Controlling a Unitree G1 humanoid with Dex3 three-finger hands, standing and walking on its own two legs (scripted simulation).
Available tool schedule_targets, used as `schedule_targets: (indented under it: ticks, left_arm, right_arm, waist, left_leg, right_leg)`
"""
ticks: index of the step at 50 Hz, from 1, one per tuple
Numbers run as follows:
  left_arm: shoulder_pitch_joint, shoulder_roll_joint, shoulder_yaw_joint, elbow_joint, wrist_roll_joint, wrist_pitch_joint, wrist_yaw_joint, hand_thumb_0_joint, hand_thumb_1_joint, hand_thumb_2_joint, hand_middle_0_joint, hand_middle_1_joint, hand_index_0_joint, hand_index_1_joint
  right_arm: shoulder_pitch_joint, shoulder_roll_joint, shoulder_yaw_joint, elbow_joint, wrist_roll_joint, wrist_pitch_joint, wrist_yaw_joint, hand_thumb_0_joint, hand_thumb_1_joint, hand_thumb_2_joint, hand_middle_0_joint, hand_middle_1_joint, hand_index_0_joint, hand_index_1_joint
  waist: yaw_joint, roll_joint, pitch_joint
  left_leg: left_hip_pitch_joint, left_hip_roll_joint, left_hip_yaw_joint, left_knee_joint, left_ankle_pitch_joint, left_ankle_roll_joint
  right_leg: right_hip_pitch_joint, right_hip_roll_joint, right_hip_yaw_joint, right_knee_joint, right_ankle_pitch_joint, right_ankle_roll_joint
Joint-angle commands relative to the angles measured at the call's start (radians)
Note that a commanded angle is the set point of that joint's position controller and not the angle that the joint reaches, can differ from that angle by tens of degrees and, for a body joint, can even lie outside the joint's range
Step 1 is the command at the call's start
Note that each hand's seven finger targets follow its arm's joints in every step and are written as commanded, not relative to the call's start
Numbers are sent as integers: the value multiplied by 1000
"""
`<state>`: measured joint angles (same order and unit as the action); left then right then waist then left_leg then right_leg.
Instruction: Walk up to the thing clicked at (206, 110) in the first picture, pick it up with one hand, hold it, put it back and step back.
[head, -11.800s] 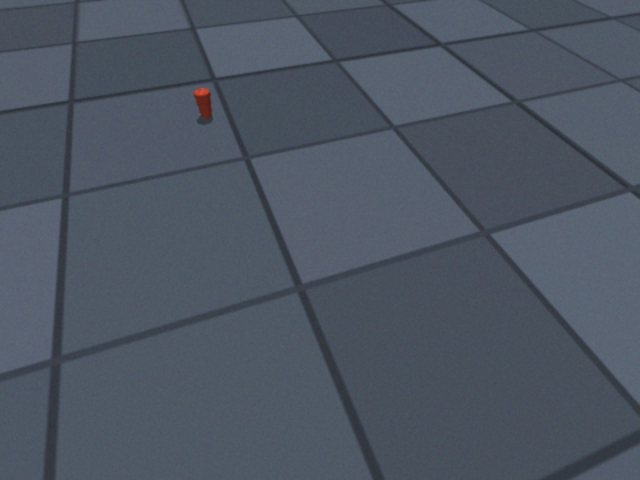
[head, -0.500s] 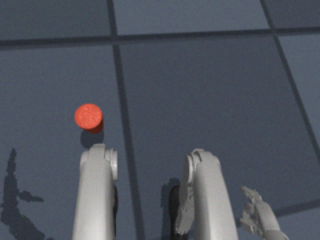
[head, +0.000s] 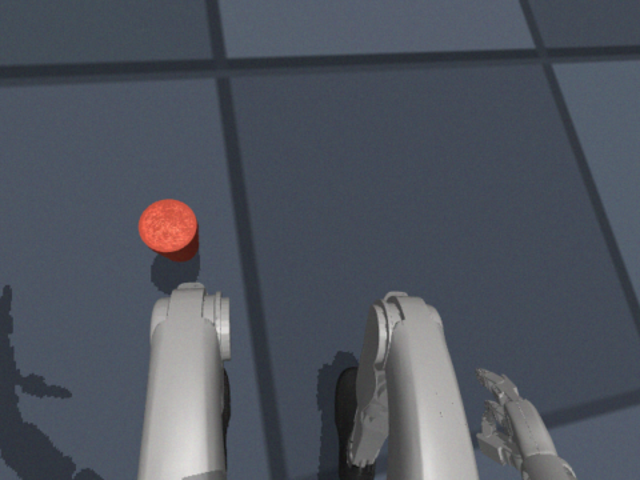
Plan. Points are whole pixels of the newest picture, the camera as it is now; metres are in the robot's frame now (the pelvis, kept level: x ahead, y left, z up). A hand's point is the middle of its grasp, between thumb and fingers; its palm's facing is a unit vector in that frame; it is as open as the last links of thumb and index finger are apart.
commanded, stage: approach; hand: left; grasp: from the side
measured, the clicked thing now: (175, 237) +0.44 +0.23 -0.31
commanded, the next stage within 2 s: close in in 0.54 s
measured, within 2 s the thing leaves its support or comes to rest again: neither
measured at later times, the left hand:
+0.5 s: hand (60, 238) +0.38 +0.35 -0.16, palm faces +0.14 -0.99 +0.03, open 17.4 cm
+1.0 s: hand (142, 246) +0.40 +0.27 -0.25, palm faces +0.16 -0.99 +0.02, open 17.5 cm
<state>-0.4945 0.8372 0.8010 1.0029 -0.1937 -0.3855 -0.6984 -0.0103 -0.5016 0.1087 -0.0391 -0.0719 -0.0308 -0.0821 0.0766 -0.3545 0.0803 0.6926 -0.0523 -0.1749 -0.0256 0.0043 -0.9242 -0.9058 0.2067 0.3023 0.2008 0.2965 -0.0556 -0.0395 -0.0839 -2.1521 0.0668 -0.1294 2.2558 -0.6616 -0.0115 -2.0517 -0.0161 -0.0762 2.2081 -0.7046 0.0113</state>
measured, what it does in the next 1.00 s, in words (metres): lowers itself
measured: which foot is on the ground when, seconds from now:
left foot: down 0.00-1.00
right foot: down 0.00-1.00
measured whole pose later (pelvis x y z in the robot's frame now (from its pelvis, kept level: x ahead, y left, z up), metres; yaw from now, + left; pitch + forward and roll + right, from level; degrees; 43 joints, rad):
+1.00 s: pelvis -0.01 +0.01 -0.10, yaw -9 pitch +13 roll -14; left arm -0.53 0.74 0.62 1.35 -0.20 -1.03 -0.35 -0.01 -0.57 0.03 -0.06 -0.08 -0.06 -0.07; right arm -0.18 -0.38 0.41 0.61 -0.32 -0.07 0.10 0.00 -0.94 -0.90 0.21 0.30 0.20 0.30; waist -0.19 -0.24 0.25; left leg -2.23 0.06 -0.36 2.66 -0.69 -0.03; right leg -2.08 0.06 -0.22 2.47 -0.65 0.05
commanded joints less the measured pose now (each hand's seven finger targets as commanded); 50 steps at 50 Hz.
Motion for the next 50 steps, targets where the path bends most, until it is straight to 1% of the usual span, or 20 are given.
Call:
schedule_targets:
  ticks: [1, 2, 5, 9, 11, 14, 17, 20, 22, 24, 27, 29, 31, 32, 35, 38, 40, 41, 45, 50]
  left_arm:
    - [-147, 403, 88, -226, -46, -68, 4, 0, -540, 79, -60, -81, -33, -104]
    - [-131, 409, 97, -210, -49, -71, 3, 0, -564, 60, -71, -86, -45, -108]
    - [-131, 269, 41, -118, -79, -95, -12, 0, -577, 73, -65, -96, -42, -116]
    - [-156, 277, 55, -73, -113, -187, -32, 0, -551, 70, -61, -87, -38, -106]
    - [-162, 205, 2, 3, -130, -229, -52, 0, -560, 69, -65, -98, -45, -114]
    - [-198, 266, 32, 27, -145, -306, -55, 0, -546, 64, -67, -90, -46, -107]
    - [-187, 266, 12, 88, -148, -365, -59, 0, -526, 73, -62, -82, -39, -100]
    - [-238, 397, 67, 53, -132, -426, -36, 0, -525, 67, -67, -81, -42, -100]
    - [-234, 310, -6, 107, -118, -447, -32, 0, -533, 81, -64, -85, -37, -106]
    - [-240, 405, 55, 67, -104, -476, -2, 0, -528, 81, -62, -89, -36, -108]
    - [-184, 255, -42, 166, -96, -500, 13, 0, -575, 87, -62, -104, -39, -121]
    - [-226, 352, 18, 78, -89, -538, 47, 0, -579, 73, -63, -94, -42, -109]
    - [-204, 179, -99, 160, -87, -551, 52, 0, -572, 62, -64, -101, -50, -110]
    - [-200, 158, -112, 166, -90, -559, 59, 0, -609, 66, -64, -119, -53, -126]
    - [-200, 174, -113, 189, -83, -595, 120, 0, -611, 16, -69, -88, -65, -88]
    - [-166, 217, -67, 198, -74, -637, 194, 0, -611, 21, -67, -94, -67, -91]
    - [-206, 180, -97, 180, -60, -665, 243, 0, -611, 28, -65, -89, -66, -84]
    - [-191, 192, -81, 181, -52, -677, 270, 0, -605, 35, -62, -88, -63, -83]
    - [-182, 152, -122, 188, -23, -712, 342, 0, -548, 31, -56, -72, -59, -64]
    - [-195, 95, -213, 208, -8, -736, 391, 0, -513, 27, -50, -50, -53, -41]
  right_arm:
    - [116, -241, -87, -62, 11, -18, -11, 0, -901, -905, 198, 300, 198, 300]
    - [114, -239, -83, -61, 10, -17, -10, 0, -916, -908, 198, 300, 199, 300]
    - [106, -225, -72, -50, 7, -21, -3, 0, -912, -907, 198, 300, 199, 300]
    - [74, -229, -50, -50, -12, -35, 4, 0, -908, -906, 198, 300, 199, 300]
    - [51, -232, -37, -48, -22, -43, 10, 0, -907, -905, 198, 300, 199, 300]
    - [29, -247, -10, -47, -45, -47, 16, 0, -907, -904, 198, 300, 199, 300]
    - [-16, -262, 26, -58, -69, -44, 23, 0, -901, -903, 198, 300, 199, 300]
    - [-46, -276, 56, -57, -98, -27, 28, 0, -909, -905, 198, 300, 199, 300]
    - [-74, -284, 78, -65, -118, -15, 34, 0, -911, -907, 198, 300, 199, 300]
    - [-78, -300, 91, -49, -136, 3, 35, 0, -915, -908, 198, 300, 199, 300]
    - [-126, -309, 119, -65, -159, 22, 44, 0, -922, -910, 198, 300, 199, 300]
    - [-143, -326, 124, -79, -173, 32, 42, 0, -926, -909, 198, 300, 199, 300]
    - [-171, -326, 141, -93, -184, 42, 51, 0, -932, -909, 199, 300, 199, 300]
    - [-172, -332, 142, -96, -191, 43, 54, 0, -936, -910, 199, 300, 199, 300]
    - [-184, -336, 167, -96, -206, 57, 62, 0, -938, -908, 198, 300, 199, 300]
    - [-193, -343, 189, -97, -227, 76, 74, 0, -937, -907, 199, 300, 199, 300]
    - [-207, -344, 202, -107, -235, 84, 84, 0, -936, -907, 199, 300, 199, 300]
    - [-212, -346, 203, -107, -238, 87, 88, 0, -932, -906, 199, 300, 199, 300]
    - [-226, -352, 210, -113, -258, 103, 101, 0, -930, -905, 199, 300, 199, 300]
    - [-240, -357, 220, -123, -276, 113, 113, 0, -929, -904, 199, 300, 199, 300]
  waist:
    - [50, 280, -615]
    - [53, 277, -627]
    - [0, 202, -509]
    - [-7, 163, -495]
    - [-39, 131, -458]
    - [-26, 137, -478]
    - [-34, 166, -486]
    - [-14, 225, -503]
    - [-55, 250, -475]
    - [-36, 319, -493]
    - [-88, 322, -424]
    - [-78, 372, -459]
    - [-134, 359, -417]
    - [-143, 345, -409]
    - [-148, 313, -362]
    - [-130, 322, -365]
    - [-149, 332, -322]
    - [-143, 331, -310]
    - [-164, 330, -269]
    - [-209, 273, -224]
  left_leg:
    - [544, -16, 35, -293, 121, 24]
    - [542, -18, 39, -285, 131, 23]
    - [447, -18, 30, -252, 77, 31]
    - [378, -19, 48, -179, 88, 34]
    - [337, -18, 43, -147, 55, 35]
    - [330, -12, 44, -99, 60, 27]
    - [337, -6, 39, -62, 76, 21]
    - [342, 3, 32, -32, 74, 17]
    - [363, 8, 18, -22, 73, 10]
    - [419, 14, 5, -15, 109, 0]
    - [419, 20, -22, 0, 121, -10]
    - [452, 24, -30, 17, 173, -15]
    - [460, 28, -56, 23, 178, -23]
    - [462, 30, -62, 39, 187, -22]
    - [405, 28, -71, 64, 168, -19]
    - [397, 27, -76, 82, 182, -21]
    - [376, 25, -83, 75, 137, -23]
    - [364, 23, -84, 74, 122, -22]
    - [338, 23, -85, 83, 74, -21]
    - [289, 20, -96, 96, 11, -9]
  right_leg:
    - [202, 35, -41, -198, 137, -56]
    - [212, 35, -39, -197, 142, -56]
    - [163, 41, -52, -190, 102, -52]
    - [193, 52, -55, -168, 106, -48]
    - [170, 58, -63, -155, 82, -45]
    - [191, 66, -69, -126, 88, -44]
    - [206, 72, -81, -88, 109, -43]
    - [221, 81, -90, -56, 112, -41]
    - [201, 83, -110, -35, 121, -41]
    - [193, 87, -121, -8, 148, -44]
    - [165, 89, -150, 20, 161, -43]
    - [175, 90, -159, 41, 208, -43]
    - [150, 90, -186, 63, 214, -44]
    - [151, 95, -191, 58, 231, -41]
    - [182, 97, -203, 63, 232, -36]
    - [225, 102, -211, 70, 251, -33]
    - [217, 104, -223, 67, 227, -32]
    - [218, 105, -226, 68, 219, -31]
    - [210, 108, -233, 63, 201, -29]
    - [203, 113, -244, 50, 174, -20]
